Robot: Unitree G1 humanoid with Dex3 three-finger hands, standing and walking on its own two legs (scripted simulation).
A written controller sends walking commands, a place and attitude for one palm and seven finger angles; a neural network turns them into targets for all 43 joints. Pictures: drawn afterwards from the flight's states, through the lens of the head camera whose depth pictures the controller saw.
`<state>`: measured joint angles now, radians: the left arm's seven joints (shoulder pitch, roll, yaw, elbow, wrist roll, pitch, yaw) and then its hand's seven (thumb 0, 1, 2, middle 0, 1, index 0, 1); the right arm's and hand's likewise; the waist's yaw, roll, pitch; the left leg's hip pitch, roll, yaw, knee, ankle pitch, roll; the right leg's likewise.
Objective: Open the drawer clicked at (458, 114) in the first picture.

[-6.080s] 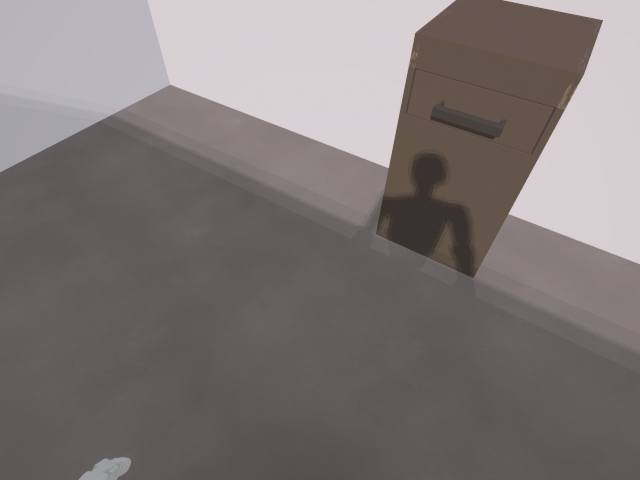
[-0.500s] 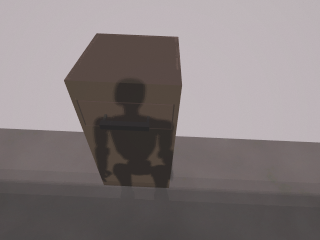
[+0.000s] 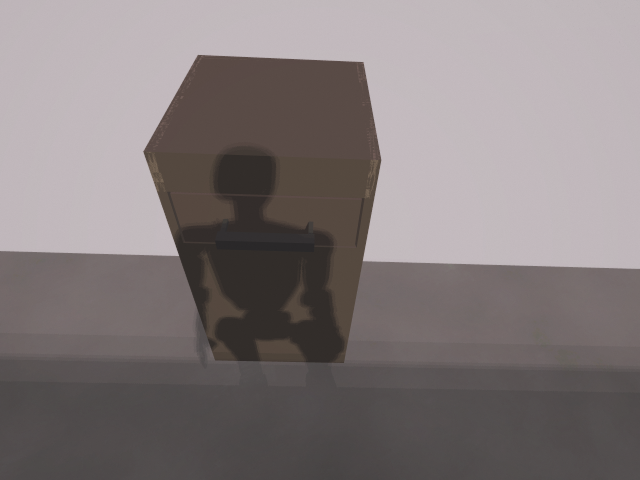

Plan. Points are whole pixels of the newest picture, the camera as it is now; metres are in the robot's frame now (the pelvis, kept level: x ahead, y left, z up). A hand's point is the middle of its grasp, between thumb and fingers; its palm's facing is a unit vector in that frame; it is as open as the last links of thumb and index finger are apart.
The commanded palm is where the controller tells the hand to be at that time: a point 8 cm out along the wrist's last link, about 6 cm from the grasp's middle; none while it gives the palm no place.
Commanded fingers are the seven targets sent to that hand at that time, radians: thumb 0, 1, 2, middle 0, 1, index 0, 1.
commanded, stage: shuffle to correct the standing spot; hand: left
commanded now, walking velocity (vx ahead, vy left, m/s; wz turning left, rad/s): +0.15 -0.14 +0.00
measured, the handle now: (267, 233) +0.60 +0.14 -0.11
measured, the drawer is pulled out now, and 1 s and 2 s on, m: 0.00 0.00 0.00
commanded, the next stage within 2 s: come to a stop and stand still in 0.34 s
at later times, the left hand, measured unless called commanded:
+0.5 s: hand out of the picture +0.05 +0.09 -0.18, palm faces +0.12 -0.98 -0.13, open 7.4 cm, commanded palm none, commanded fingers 0.00 0.90 0.90 -0.20 -0.30 -0.20 -0.30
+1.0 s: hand out of the picture +0.12 +0.12 -0.17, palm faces +0.09 -0.94 -0.33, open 7.4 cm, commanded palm none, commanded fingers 0.00 0.90 0.90 -0.20 -0.30 -0.20 -0.30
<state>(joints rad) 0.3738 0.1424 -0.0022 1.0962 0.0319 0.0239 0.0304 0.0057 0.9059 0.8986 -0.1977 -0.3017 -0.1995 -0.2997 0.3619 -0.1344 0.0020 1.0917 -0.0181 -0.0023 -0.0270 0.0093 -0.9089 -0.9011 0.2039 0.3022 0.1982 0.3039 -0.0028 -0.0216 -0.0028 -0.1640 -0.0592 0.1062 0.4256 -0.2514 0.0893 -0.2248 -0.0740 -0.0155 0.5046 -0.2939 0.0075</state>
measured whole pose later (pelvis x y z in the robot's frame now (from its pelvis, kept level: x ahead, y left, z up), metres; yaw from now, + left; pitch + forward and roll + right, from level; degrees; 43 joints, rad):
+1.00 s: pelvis +0.09 -0.09 -0.01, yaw +2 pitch -1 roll +1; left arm 0.26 0.19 0.05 0.96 0.03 0.02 0.05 0.01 0.91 0.90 -0.20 -0.30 -0.20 -0.30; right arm 0.16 -0.20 -0.06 1.02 -0.02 0.06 -0.02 0.00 -0.92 -0.90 0.20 0.30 0.20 0.30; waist 0.02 0.06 0.06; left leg -0.38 0.06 0.10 0.66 -0.33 0.00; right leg -0.27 -0.03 -0.05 0.63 -0.36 -0.01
